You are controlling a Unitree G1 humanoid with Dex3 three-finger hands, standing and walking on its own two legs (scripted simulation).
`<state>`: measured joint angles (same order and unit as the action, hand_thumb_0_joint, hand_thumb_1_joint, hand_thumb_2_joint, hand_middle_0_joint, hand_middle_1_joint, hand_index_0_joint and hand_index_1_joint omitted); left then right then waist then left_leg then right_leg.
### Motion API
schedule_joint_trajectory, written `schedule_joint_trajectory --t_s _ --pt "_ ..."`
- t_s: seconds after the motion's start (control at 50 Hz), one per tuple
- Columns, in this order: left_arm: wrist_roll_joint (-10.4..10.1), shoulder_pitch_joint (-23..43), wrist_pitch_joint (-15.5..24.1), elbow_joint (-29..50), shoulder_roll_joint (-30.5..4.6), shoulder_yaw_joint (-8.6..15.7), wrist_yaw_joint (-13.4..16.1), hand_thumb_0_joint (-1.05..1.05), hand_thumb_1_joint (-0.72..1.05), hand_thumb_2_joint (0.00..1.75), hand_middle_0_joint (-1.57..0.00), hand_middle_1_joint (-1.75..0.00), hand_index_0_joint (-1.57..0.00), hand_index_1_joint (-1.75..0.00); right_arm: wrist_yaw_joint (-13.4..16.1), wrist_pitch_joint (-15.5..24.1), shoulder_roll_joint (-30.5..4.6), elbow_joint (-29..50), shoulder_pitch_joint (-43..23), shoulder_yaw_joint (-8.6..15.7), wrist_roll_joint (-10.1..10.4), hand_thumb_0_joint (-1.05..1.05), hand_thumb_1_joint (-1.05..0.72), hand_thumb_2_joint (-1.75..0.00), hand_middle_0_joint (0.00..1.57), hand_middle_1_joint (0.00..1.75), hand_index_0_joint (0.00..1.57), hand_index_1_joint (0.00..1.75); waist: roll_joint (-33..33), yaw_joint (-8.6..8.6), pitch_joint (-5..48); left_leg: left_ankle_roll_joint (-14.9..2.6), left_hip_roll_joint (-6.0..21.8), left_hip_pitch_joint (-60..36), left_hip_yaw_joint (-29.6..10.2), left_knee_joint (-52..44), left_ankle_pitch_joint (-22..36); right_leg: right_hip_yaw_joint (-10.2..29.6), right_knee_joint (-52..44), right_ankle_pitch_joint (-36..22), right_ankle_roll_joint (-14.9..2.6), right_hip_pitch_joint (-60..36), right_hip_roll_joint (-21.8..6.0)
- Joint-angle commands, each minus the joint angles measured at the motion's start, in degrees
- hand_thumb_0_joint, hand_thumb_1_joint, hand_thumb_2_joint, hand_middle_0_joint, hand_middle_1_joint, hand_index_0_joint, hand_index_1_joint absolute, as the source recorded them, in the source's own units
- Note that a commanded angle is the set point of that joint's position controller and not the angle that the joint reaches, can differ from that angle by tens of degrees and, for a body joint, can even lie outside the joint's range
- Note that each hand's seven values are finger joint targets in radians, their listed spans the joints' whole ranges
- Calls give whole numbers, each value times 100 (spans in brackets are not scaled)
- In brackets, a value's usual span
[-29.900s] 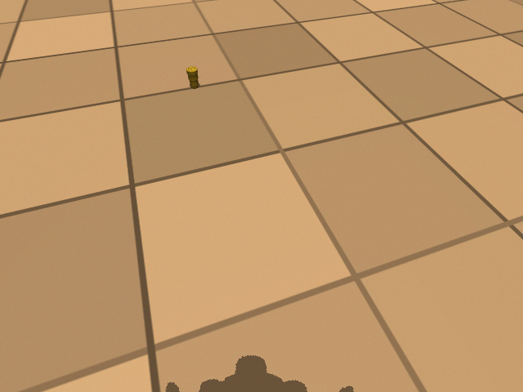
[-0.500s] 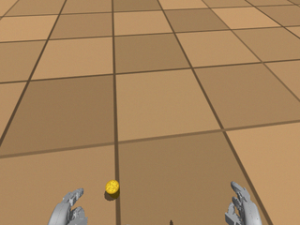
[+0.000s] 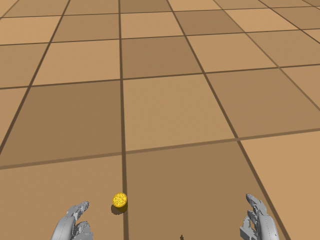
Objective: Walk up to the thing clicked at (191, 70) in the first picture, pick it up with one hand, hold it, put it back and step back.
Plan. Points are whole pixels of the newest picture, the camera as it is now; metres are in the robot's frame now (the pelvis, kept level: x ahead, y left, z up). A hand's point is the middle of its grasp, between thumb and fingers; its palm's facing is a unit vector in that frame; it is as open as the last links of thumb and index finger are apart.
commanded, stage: home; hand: left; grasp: from above
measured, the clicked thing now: (121, 203) +0.42 +0.22 -0.65
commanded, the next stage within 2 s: stand in 0.22 s
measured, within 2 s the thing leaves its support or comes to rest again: neither
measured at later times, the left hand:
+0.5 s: hand out of the picture +0.14 +0.22 -0.09, palm faces +0.03 -0.95 -0.32, open 7.4 cm
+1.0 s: hand out of the picture +0.02 +0.24 -0.11, palm faces +0.07 -0.95 -0.31, open 7.4 cm
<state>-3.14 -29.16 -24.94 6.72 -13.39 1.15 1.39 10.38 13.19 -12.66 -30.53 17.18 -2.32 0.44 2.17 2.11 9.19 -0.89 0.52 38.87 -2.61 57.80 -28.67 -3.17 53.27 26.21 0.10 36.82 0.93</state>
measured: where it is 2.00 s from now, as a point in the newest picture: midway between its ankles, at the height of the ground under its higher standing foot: outside the picture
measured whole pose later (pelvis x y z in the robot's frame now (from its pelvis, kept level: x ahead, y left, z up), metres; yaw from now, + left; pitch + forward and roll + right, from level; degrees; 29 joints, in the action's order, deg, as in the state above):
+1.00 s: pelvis -0.02 +0.01 +0.06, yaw +1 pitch -6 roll +0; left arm 2.0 -12.0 -0.9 -60.6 -15.7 1.9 1.8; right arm 1.0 -0.1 -15.5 -61.0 10.0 1.4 -2.0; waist 0.0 -1.5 -3.3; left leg -2.1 -2.7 7.6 -1.4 25.0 -11.8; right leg -1.9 24.1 11.5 1.5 7.0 -2.3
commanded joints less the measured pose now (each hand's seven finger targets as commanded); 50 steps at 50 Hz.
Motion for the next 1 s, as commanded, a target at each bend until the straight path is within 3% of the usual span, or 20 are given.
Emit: schedule_joint_trajectory --t_s 0.0,0.08,0.16,0.26,0.28,0.3,0.32,0.34,0.36,0.4,0.46,0.6,0.64,0.7,0.78,0.82,0.92,0.98 --pt "28 160 300 1119 -631 433 53 0 90 90 -20 -30 -20 -30 82 353 -722 920 -339 346 15 0 -90 -90 20 30 20 30 79 27 441 -28 -48 -453 -82 -1028 1243 -18 -814 -976 -82 -360 61" --pt "26 61 293 1122 -561 330 44 0 90 90 -20 -30 -20 -30 72 331 -724 945 -358 355 24 0 -90 -90 20 30 20 30 100 -10 427 -1 -32 -480 -104 -1017 1432 -42 -774 -1111 -87 -348 62" --pt "34 177 289 1112 -580 336 38 0 90 90 -20 -30 -20 -30 59 336 -766 917 -392 355 22 0 -90 -90 20 30 20 30 191 11 322 23 35 -441 -254 -1205 1018 -69 -738 -763 -96 -208 89" --pt "23 77 281 1190 -642 410 40 0 90 90 -20 -30 -20 -30 62 337 -747 934 -329 346 21 0 -90 -90 20 30 20 30 164 -23 500 18 -1 -495 -184 -1084 1389 -48 -703 -1047 -107 -358 70" --pt "17 90 281 1140 -583 328 32 0 90 90 -20 -30 -20 -30 60 326 -727 928 -334 341 19 0 -90 -90 20 30 20 30 200 12 505 26 2 -509 -177 -1058 1460 -43 -701 -1095 -105 -323 71" --pt "724 1627 1442 -871 -986 411 241 0 90 90 -20 -30 -20 -30 -281 -282 -1330 -475 -778 569 -685 0 -90 -90 20 30 20 30 -309 -491 -722 -276 185 -580 -422 -1510 2510 501 -1064 -1136 -184 -1558 -445" --pt "739 1262 1822 -1851 -1026 483 201 0 90 90 -20 -30 -20 -30 -428 -498 -1357 -541 -734 641 -730 0 -90 -90 20 30 20 30 -454 -407 -260 -323 122 -986 -224 -1486 2599 752 -1131 -1195 -353 -1636 -497" --pt "773 1297 1999 -2084 -1091 481 178 0 90 90 -20 -30 -20 -30 -518 -588 -1341 -522 -629 616 -722 0 -90 -90 20 30 20 30 -491 -316 -151 -334 138 -1220 -256 -1534 2622 876 -1137 -1211 -467 -1530 -561" --pt "753 1427 2096 -2217 -1076 413 138 0 90 90 -20 -30 -20 -30 -598 -649 -1365 -536 -602 596 -770 0 -90 -90 20 30 20 30 -236 -246 -327 -344 154 -1203 -412 -1733 2401 806 -1175 -1171 -411 -1373 -450" --pt "676 1484 2236 -2677 -1130 395 102 0 90 90 -20 -30 -20 -30 -781 -683 -1263 -736 -660 607 -469 0 -90 -90 20 30 20 30 87 -393 -76 -392 205 -1649 -537 -1975 2337 667 -1133 -1377 -278 -1747 -506" --pt "590 1605 2309 -3410 -1077 426 99 0 90 90 -20 -30 -20 -30 -889 -760 -1247 -945 -904 656 -350 0 -90 -90 20 30 20 30 -219 -451 -69 -308 148 -1916 -449 -2090 2290 706 -1500 -1476 -244 -1854 -544" --pt "575 2034 2527 -4627 -1128 410 117 0 90 90 -20 -30 -20 -30 -902 -989 -1236 -1596 -848 671 -360 0 -90 -90 20 30 20 30 -273 -278 -518 -272 204 -2440 -551 -2697 2148 732 -2201 -1542 -167 -2038 -642" --pt "540 1954 2507 -4942 -1041 386 121 0 90 90 -20 -30 -20 -30 -889 -1025 -1329 -1765 -932 677 -356 0 -90 -90 20 30 20 30 25 -370 -804 -285 339 -2265 -809 -3151 1758 572 -2330 -1236 -119 -2208 -541" --pt "529 1932 2563 -5360 -1164 385 113 0 90 90 -20 -30 -20 -30 -870 -1068 -1268 -1990 -917 651 -311 0 -90 -90 20 30 20 30 -225 -307 -823 -218 281 -2522 -646 -3254 2164 677 -2695 -1637 -151 -2532 -671" --pt "493 1947 2551 -5772 -1160 356 118 0 90 90 -20 -30 -20 -30 -845 -1095 -1399 -2265 -964 666 -277 0 -90 -90 20 30 20 30 45 -323 -907 -182 391 -2748 -759 -3702 2041 560 -2907 -1556 -95 -2770 -637" --pt "500 1956 2577 -5958 -1217 350 126 0 90 90 -20 -30 -20 -30 -839 -1113 -1397 -2394 -960 662 -251 0 -90 -90 20 30 20 30 -55 -325 -892 -173 386 -2839 -715 -3735 2297 575 -3065 -1688 -83 -2946 -690" --pt "507 2030 2587 -6329 -1312 315 114 0 90 90 -20 -30 -20 -30 -852 -1168 -1411 -2626 -1000 647 -223 0 -90 -90 20 30 20 30 -172 -301 -1245 -120 346 -2775 -704 -4060 1669 591 -3408 -1423 -42 -2957 -706" --pt "505 2028 2591 -6473 -1291 287 97 0 90 90 -20 -30 -20 -30 -866 -1178 -1444 -2724 -1024 647 -213 0 -90 -90 20 30 20 30 -80 -303 -1261 -114 372 -2849 -712 -4160 1593 593 -3511 -1364 -35 -2968 -717"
